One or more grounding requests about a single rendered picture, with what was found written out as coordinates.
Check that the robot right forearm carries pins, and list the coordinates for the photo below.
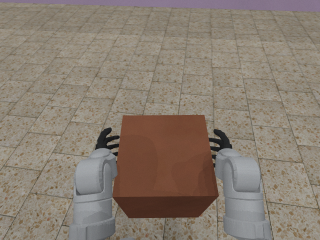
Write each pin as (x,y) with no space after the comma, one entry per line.
(244,217)

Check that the robot left forearm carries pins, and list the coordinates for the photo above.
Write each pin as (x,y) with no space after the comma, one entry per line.
(92,197)

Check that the robot right hand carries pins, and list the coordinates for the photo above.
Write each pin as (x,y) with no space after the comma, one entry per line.
(224,143)

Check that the robot left hand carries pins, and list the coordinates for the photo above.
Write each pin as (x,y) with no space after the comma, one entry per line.
(103,140)

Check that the carton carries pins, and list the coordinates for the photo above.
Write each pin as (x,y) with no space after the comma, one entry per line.
(164,167)

